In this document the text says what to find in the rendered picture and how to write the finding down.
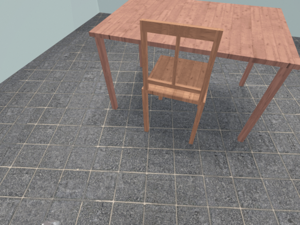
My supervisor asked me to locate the table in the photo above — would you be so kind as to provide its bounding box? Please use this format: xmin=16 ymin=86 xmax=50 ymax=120
xmin=89 ymin=0 xmax=300 ymax=142

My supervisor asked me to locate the chair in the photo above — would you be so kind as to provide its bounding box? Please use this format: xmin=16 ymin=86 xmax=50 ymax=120
xmin=140 ymin=18 xmax=224 ymax=144

